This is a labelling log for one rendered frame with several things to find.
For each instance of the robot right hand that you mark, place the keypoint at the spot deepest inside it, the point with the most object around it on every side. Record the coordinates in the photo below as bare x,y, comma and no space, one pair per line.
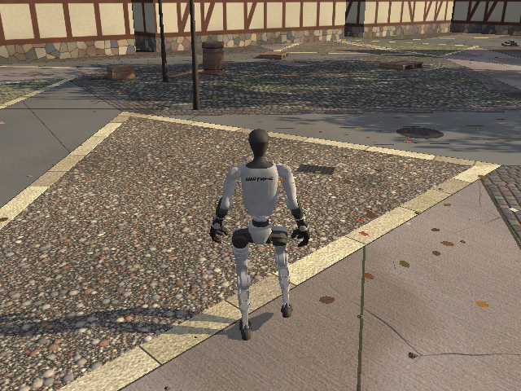
301,234

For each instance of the robot left hand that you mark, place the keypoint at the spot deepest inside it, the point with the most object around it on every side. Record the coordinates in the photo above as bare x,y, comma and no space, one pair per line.
219,231

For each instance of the humanoid robot torso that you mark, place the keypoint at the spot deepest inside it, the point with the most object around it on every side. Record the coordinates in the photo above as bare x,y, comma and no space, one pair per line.
260,196

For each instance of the robot left foot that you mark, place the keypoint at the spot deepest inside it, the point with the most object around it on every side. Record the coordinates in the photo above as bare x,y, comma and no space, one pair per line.
246,333

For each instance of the right robot upper arm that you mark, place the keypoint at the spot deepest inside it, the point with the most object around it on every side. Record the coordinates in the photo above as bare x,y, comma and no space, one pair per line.
285,172

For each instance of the left robot upper arm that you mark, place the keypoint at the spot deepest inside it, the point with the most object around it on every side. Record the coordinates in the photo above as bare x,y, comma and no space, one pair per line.
234,172

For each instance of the right robot forearm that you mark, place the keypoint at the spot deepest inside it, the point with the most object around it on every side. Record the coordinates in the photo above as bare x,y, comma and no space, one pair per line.
299,217

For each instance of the left robot forearm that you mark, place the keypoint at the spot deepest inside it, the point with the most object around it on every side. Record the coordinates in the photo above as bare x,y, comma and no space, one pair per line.
219,216

